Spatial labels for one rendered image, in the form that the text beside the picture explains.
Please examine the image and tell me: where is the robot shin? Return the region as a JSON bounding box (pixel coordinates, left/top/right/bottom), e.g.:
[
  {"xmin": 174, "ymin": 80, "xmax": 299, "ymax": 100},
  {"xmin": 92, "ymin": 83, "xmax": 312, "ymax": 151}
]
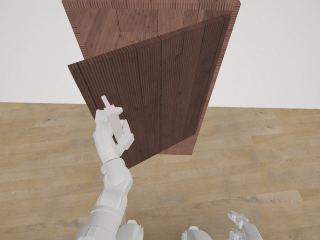
[
  {"xmin": 127, "ymin": 220, "xmax": 137, "ymax": 224},
  {"xmin": 188, "ymin": 226, "xmax": 198, "ymax": 230}
]

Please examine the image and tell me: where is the left robot hand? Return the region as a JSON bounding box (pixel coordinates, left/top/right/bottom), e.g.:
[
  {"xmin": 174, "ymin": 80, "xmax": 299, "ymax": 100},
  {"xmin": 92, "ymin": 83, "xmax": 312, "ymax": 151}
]
[{"xmin": 93, "ymin": 107, "xmax": 135, "ymax": 165}]

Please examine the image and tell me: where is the right robot hand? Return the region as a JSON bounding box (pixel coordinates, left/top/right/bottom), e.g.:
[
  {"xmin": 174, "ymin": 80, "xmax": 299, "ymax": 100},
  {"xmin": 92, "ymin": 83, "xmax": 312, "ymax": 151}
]
[{"xmin": 227, "ymin": 210, "xmax": 263, "ymax": 240}]

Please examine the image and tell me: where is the left robot forearm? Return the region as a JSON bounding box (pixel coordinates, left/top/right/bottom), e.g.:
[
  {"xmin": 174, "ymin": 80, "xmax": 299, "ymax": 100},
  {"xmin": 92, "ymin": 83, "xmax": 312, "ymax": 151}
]
[{"xmin": 74, "ymin": 158, "xmax": 133, "ymax": 240}]

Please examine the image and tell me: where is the handle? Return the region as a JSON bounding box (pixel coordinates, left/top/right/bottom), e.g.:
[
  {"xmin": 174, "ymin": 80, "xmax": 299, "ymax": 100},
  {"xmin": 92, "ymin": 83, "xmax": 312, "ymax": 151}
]
[{"xmin": 101, "ymin": 95, "xmax": 124, "ymax": 142}]

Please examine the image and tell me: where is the left robot shin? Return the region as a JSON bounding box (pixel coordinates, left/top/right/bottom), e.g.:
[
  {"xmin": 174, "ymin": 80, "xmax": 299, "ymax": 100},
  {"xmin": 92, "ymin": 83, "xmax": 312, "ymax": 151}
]
[{"xmin": 127, "ymin": 220, "xmax": 137, "ymax": 224}]

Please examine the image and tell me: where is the cupboard door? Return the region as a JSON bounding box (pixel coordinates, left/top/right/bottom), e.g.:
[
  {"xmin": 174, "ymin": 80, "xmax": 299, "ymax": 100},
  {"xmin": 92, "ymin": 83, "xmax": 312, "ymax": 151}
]
[{"xmin": 67, "ymin": 13, "xmax": 231, "ymax": 169}]

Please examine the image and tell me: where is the right robot shin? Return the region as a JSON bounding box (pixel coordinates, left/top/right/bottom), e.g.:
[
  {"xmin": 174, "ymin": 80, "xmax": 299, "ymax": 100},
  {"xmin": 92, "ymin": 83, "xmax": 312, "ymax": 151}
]
[{"xmin": 188, "ymin": 226, "xmax": 198, "ymax": 230}]

